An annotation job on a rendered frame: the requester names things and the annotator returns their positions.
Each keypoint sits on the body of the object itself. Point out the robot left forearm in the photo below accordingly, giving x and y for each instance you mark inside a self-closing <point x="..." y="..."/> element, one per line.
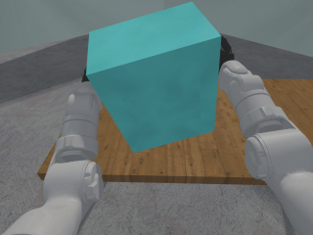
<point x="78" y="141"/>

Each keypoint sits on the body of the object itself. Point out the robot right forearm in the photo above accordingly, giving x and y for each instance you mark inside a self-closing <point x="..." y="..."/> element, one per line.
<point x="251" y="101"/>

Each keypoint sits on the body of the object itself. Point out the left robot hand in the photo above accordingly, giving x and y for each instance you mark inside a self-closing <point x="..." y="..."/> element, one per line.
<point x="84" y="77"/>

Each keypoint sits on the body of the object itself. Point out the left robot upper arm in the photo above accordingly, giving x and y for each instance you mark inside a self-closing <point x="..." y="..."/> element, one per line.
<point x="70" y="188"/>

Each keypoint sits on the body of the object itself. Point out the table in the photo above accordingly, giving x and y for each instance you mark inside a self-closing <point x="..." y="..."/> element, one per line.
<point x="216" y="157"/>

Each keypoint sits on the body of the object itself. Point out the carton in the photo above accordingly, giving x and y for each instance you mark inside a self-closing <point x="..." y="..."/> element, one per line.
<point x="157" y="75"/>

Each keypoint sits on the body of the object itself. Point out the right robot upper arm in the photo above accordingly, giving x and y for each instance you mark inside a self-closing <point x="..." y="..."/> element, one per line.
<point x="284" y="160"/>

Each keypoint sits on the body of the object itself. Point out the right robot hand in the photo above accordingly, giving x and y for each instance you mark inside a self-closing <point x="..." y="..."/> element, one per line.
<point x="225" y="52"/>

